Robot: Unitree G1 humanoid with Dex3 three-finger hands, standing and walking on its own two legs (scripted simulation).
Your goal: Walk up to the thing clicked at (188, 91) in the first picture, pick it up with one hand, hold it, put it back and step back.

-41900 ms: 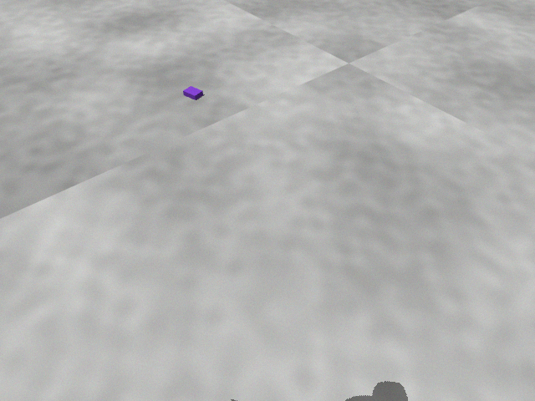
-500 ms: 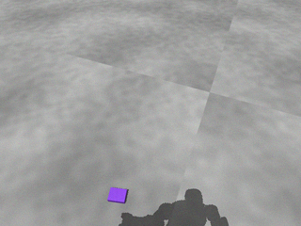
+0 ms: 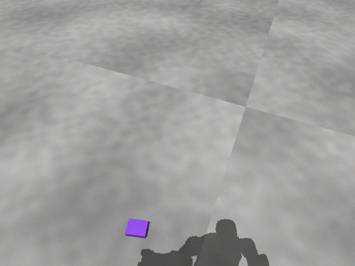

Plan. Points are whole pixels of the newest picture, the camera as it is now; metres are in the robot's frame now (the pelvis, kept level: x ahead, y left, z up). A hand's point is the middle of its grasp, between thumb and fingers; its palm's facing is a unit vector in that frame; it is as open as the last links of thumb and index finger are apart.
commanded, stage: stand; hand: left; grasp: from above
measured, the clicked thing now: (137, 228) +0.42 +0.24 -0.77
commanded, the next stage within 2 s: step back in 0.36 s
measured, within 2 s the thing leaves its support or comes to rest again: neither
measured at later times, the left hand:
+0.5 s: hand out of the picture +0.08 +0.26 -0.16, palm faces +0.01 -0.93 -0.36, open 7.4 cm
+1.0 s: hand out of the picture +0.02 +0.31 -0.18, palm faces -0.10 -0.93 -0.36, open 7.4 cm
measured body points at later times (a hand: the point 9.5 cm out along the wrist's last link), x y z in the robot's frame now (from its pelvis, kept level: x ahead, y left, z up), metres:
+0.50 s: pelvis -0.02 +0.00 -0.01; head +0.03 +0.00 +0.44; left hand +0.08 +0.31 -0.14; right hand +0.08 -0.31 -0.14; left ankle +0.00 +0.13 -0.75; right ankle -0.01 -0.12 -0.75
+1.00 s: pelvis -0.10 +0.06 -0.02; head -0.02 +0.07 +0.42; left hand +0.03 +0.36 -0.16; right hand -0.03 -0.25 -0.14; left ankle -0.06 +0.14 -0.75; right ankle -0.14 -0.08 -0.71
